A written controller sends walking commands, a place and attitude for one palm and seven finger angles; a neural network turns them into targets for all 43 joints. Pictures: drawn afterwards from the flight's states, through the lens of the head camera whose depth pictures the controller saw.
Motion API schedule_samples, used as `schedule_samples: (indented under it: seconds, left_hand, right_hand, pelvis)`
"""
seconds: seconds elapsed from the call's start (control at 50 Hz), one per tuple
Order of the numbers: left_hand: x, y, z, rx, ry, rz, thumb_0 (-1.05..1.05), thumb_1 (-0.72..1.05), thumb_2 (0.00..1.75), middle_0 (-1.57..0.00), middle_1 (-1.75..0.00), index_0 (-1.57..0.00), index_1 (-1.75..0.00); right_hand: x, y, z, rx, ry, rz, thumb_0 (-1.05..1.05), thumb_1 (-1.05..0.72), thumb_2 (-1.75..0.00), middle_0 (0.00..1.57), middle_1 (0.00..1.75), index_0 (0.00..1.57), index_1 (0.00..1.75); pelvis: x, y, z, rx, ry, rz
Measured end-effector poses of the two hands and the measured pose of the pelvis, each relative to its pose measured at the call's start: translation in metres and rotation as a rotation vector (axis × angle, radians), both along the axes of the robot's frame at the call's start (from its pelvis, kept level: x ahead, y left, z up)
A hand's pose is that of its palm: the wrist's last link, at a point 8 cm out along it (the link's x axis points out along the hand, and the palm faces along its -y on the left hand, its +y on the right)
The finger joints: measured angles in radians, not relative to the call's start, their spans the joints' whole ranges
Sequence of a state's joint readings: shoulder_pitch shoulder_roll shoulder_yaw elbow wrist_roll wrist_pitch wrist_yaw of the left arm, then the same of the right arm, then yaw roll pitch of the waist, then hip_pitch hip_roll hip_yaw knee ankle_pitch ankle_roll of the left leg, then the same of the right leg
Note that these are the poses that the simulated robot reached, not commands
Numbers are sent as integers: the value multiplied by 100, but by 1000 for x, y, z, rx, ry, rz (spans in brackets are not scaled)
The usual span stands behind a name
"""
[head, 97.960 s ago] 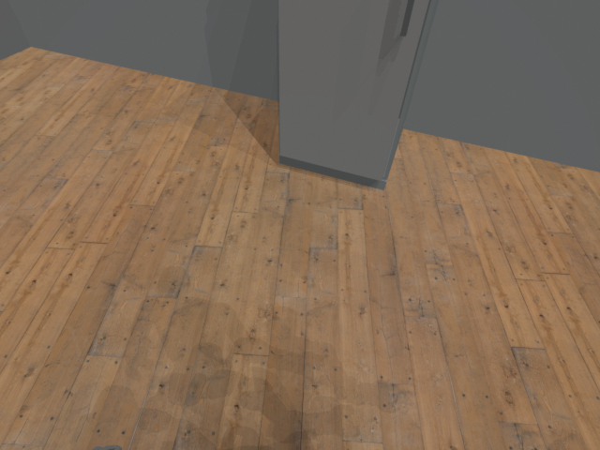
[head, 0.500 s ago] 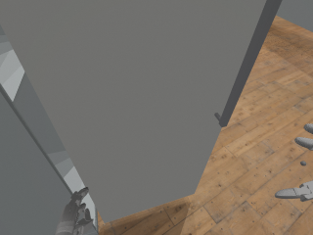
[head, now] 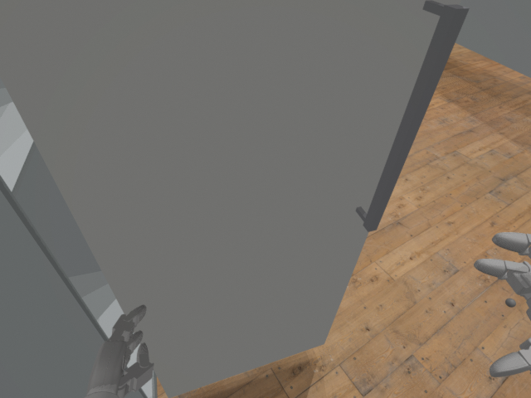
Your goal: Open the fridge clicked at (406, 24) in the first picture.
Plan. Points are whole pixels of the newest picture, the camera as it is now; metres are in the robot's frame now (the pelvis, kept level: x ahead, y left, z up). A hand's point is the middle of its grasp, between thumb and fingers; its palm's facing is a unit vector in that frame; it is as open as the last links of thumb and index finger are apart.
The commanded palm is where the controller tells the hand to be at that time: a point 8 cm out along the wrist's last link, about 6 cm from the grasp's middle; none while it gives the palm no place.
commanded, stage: draw the hand back to the body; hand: right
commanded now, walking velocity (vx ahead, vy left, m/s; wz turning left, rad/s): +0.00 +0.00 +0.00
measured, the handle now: (394, 139) +0.45 -0.20 +0.21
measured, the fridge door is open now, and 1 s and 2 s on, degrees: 87 87 87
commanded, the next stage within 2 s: step back with the hand held close in 1.14 s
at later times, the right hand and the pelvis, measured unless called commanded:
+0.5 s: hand (515, 292) +0.20 -0.28 +0.16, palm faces +0.47 +0.81 -0.36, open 11.4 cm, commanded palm +0.15 -0.31 +0.18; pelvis +0.00 -0.01 +0.01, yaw +1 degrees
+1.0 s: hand (512, 291) +0.20 -0.27 +0.17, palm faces +0.46 +0.81 -0.37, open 7.5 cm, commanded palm +0.15 -0.30 +0.19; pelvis +0.01 +0.00 +0.01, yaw +1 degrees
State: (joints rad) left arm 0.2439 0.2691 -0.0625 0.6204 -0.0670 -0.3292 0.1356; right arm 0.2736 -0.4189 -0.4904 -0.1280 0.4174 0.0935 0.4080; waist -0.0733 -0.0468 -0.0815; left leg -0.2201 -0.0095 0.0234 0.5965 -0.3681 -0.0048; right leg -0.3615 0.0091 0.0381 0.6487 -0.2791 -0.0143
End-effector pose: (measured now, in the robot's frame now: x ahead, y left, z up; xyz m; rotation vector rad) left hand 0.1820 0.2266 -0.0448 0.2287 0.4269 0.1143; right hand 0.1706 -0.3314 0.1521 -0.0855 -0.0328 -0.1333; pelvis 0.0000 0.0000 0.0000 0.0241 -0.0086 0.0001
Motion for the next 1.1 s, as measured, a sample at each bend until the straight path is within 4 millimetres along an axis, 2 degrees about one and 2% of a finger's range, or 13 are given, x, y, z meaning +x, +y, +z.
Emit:
schedule_samples:
  seconds: [0.08,0.16,0.3,0.5,0.68,0.84,0.96,1.1]
  left_hand:
    - [3,-7,-1,9,1,-22,2,90,90,-20,-30,-20,-30]
    - [4,-15,-2,17,30,-60,2,90,90,-20,-30,-20,-30]
    - [-6,-24,-14,-5,129,-51,2,90,90,-20,-30,-20,-30]
    - [-14,-18,-21,-6,205,-9,2,90,90,-21,-30,-20,-30]
    - [-5,-8,-12,7,185,13,2,90,90,-20,-30,-20,-30]
    - [4,-9,-8,6,170,3,2,90,90,-20,-30,-20,-30]
    - [7,-12,-9,-2,176,-10,2,90,90,-20,-30,-20,-30]
    - [5,-13,-11,-8,187,-14,2,90,90,-20,-30,-20,-30]
  right_hand:
    - [-5,7,-1,-13,-3,4,-1,52,-22,25,113,25,113]
    - [-8,9,12,-202,-37,-173,-1,44,-26,25,109,25,108]
    - [-16,12,16,-299,-74,-336,-1,23,-36,24,97,25,96]
    - [-11,15,25,-341,-103,-340,-1,-12,-53,23,76,24,76]
    - [-9,21,31,-351,-120,-316,0,-44,-68,22,57,23,57]
    - [-12,26,35,-355,-135,-315,1,-72,-82,21,41,22,40]
    - [-14,26,34,-351,-124,-327,1,-83,-87,21,34,21,33]
    - [-16,28,34,-349,-118,-331,1,-88,-90,21,31,21,31]
  pelvis:
    - [-2,-1,0,2,-10,-11]
    - [-4,-2,2,3,-16,-7]
    - [-3,-5,6,-6,-31,5]
    - [4,-7,10,-16,-54,17]
    - [8,-7,12,-17,-61,24]
    - [9,-4,12,-16,-64,23]
    - [9,-2,13,-16,-65,20]
    - [9,0,13,-16,-68,18]
